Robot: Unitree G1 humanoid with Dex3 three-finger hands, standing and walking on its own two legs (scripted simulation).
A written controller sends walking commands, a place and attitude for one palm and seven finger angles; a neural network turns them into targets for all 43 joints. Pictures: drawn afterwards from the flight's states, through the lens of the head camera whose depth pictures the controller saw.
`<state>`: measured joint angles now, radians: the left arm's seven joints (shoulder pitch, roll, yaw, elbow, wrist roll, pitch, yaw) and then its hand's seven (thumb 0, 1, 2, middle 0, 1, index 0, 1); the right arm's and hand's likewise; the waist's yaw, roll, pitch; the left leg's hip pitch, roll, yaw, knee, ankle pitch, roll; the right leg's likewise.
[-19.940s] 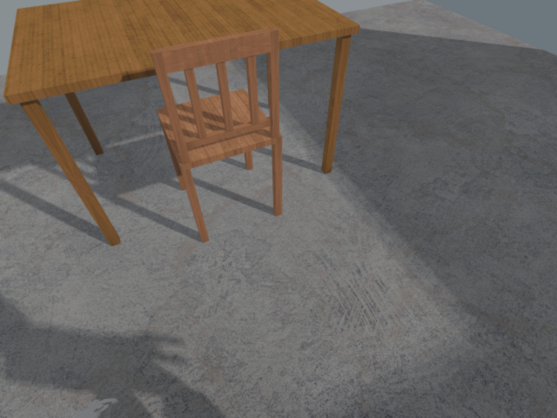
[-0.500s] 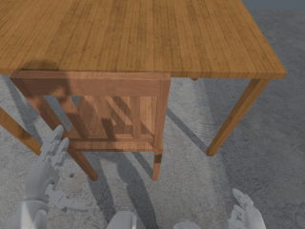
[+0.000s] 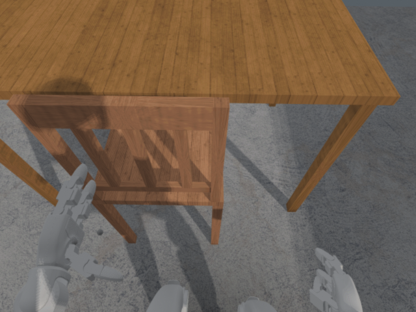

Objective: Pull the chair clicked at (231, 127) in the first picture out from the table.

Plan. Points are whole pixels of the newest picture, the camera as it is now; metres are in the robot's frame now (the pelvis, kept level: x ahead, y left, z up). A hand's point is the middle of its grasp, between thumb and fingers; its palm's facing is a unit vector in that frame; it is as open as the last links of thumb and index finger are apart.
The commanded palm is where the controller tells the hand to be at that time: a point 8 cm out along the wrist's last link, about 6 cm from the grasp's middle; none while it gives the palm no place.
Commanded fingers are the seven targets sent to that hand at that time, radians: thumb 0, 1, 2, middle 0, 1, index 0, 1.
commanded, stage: aim the fingers beside a spindle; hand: left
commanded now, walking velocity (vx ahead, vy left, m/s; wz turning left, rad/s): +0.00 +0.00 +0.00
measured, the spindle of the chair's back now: (142, 159) +0.44 +0.18 -0.02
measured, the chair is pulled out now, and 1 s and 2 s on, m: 0.00 0.00 0.00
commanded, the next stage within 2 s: none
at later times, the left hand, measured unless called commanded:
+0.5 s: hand (115, 232) +0.26 +0.18 +0.02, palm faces +0.00 -1.00 -0.04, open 16.9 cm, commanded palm +0.24 +0.24 +0.02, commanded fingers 0.00 -0.50 0.30 -0.06 -0.08 -0.06 -0.08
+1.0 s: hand (131, 223) +0.28 +0.16 +0.00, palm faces -0.02 -1.00 -0.02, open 16.9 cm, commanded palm +0.26 +0.22 +0.00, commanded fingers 0.00 -0.50 0.30 -0.06 -0.08 -0.06 -0.08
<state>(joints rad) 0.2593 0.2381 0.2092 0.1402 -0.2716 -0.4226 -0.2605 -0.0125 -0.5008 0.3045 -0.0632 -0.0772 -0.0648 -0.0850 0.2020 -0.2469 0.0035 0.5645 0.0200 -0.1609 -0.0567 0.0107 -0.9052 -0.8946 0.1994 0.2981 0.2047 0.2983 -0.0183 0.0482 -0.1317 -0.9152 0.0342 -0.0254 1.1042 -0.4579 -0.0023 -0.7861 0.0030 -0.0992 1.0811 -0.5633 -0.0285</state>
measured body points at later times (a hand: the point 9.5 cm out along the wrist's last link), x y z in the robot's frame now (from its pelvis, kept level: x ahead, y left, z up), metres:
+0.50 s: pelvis -0.01 +0.00 -0.01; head +0.08 +0.00 +0.43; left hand +0.25 +0.23 +0.03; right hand +0.16 -0.25 -0.11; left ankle +0.04 +0.12 -0.66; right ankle -0.02 -0.10 -0.66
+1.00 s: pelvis -0.01 +0.01 -0.03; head +0.08 +0.02 +0.41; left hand +0.28 +0.22 +0.00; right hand +0.15 -0.24 -0.13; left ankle +0.04 +0.12 -0.66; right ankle -0.02 -0.10 -0.66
